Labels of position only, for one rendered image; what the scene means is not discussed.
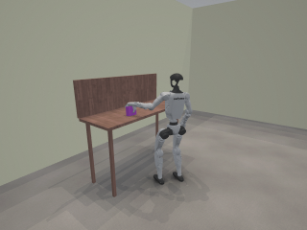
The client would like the left robot hand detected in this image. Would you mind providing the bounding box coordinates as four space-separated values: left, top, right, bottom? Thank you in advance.
125 102 136 113

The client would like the right robot forearm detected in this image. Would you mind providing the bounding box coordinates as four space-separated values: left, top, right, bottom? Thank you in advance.
181 113 192 124

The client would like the left robot upper arm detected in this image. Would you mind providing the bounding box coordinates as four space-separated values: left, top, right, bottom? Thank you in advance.
148 92 171 111

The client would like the left robot shin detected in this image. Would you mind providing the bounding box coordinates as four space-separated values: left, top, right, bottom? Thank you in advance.
154 150 163 179

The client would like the sponge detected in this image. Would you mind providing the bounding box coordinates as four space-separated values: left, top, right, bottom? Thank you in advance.
126 106 137 116

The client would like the left robot forearm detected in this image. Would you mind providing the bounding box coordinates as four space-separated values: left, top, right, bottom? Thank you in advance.
133 102 152 110

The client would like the table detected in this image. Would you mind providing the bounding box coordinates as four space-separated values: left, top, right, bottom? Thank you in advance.
73 73 178 197

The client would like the robot left foot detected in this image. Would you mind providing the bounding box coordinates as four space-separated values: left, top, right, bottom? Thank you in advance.
153 174 164 185

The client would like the right robot upper arm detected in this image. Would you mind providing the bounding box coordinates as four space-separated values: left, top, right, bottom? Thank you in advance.
183 92 193 115

